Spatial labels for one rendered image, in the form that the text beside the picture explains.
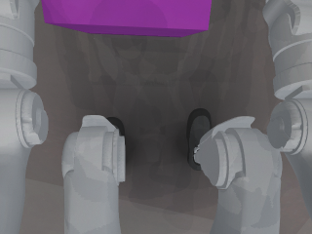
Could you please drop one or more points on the right robot foot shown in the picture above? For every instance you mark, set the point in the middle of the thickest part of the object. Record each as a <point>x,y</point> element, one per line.
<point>199,122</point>

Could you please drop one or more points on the carton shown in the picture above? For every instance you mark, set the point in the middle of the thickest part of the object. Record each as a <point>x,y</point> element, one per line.
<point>159,18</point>

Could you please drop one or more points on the left robot upper arm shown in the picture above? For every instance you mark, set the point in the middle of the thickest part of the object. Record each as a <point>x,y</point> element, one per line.
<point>23,124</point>

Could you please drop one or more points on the robot foot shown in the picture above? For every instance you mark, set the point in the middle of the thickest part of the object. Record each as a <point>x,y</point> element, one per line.
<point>117,123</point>
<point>199,122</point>

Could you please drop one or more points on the left robot forearm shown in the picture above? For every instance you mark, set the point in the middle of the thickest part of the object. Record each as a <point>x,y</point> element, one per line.
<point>17,39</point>

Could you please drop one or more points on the right robot upper arm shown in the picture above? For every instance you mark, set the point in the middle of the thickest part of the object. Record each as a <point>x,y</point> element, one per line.
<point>290,131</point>

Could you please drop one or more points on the right robot forearm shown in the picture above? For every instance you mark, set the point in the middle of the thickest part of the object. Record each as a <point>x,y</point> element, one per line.
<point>290,38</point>

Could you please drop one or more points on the left robot foot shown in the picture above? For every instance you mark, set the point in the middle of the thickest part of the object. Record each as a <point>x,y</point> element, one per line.
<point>117,123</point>

